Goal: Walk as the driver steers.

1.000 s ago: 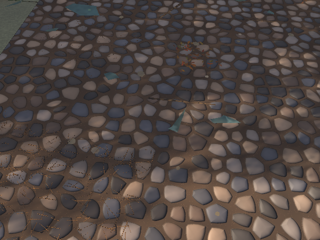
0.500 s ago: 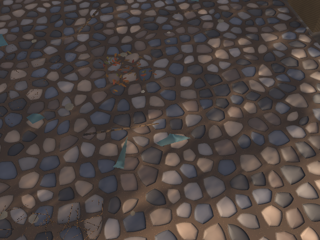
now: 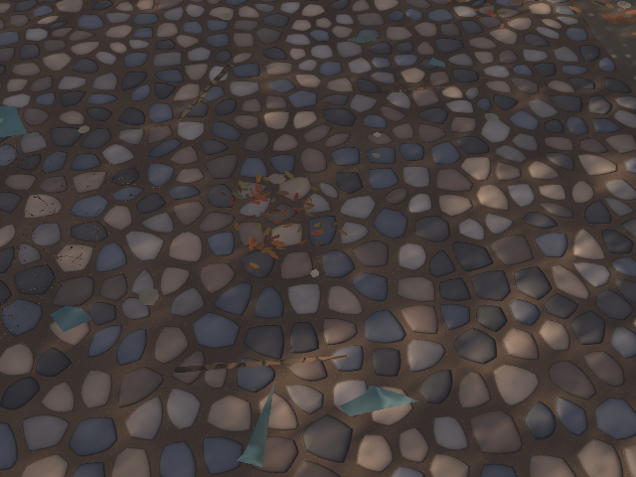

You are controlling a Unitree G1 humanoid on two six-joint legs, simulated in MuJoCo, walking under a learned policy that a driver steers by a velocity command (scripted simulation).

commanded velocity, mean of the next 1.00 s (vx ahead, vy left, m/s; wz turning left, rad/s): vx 0.50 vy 0.00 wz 0.43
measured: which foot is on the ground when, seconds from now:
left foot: down 0.00-0.32, up 0.34-0.80, down 0.82-1.00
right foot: up 0.00-0.30, down 0.32-0.82, up 0.84-1.00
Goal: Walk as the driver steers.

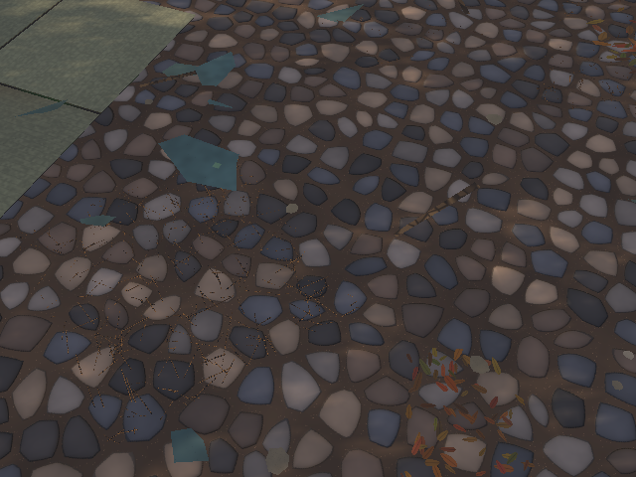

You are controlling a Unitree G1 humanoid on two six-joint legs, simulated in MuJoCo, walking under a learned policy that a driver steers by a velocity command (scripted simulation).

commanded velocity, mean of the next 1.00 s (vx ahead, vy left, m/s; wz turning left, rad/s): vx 0.11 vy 0.00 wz -0.17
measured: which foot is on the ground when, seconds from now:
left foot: down 0.00-0.32, up 0.34-0.66, down 0.68-1.00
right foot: up 0.00-0.28, down 0.30-1.00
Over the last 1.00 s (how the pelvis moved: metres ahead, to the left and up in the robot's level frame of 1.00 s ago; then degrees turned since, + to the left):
0.50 0.13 0.00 27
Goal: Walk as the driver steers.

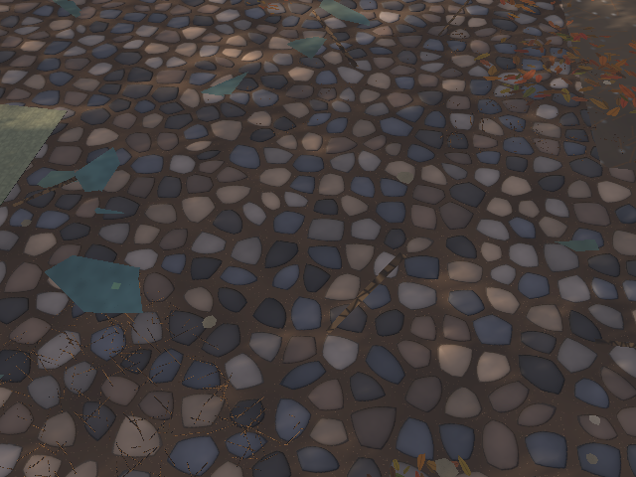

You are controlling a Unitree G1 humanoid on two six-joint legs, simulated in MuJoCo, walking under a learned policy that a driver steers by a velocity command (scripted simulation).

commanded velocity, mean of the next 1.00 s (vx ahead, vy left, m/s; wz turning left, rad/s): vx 0.01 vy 0.00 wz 0.00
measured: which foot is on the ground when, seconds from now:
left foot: down 0.00-1.00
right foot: down 0.00-1.00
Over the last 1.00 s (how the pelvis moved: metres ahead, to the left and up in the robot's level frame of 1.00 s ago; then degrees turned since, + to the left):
0.25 -0.01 0.00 -12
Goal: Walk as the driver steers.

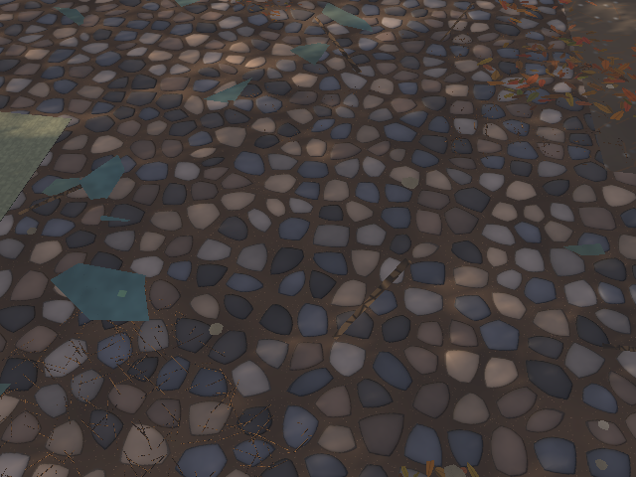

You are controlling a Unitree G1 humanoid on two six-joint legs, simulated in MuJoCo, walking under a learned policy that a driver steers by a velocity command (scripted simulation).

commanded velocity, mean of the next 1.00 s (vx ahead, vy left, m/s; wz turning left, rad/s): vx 0.41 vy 0.00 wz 0.24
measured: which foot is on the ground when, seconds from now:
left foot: down 0.00-0.20, up 0.22-0.66, down 0.68-1.00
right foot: down 0.00-0.70, up 0.72-1.00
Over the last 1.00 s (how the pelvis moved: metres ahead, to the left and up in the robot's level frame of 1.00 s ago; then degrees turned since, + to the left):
0.01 0.01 0.00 0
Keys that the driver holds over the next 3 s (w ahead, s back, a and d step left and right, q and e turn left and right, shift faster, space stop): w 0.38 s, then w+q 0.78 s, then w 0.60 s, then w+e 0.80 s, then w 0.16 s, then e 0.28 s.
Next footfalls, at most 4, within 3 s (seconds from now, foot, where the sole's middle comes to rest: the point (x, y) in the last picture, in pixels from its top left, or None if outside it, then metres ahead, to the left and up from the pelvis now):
0.68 left None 0.45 0.10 -0.77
1.16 right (343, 370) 0.77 -0.03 -0.77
1.66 left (196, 330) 0.88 0.33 -0.77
2.20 right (244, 219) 1.25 0.25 -0.77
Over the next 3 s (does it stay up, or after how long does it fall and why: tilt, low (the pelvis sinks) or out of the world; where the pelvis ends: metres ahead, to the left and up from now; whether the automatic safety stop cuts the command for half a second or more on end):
stays up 1.45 0.40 0.01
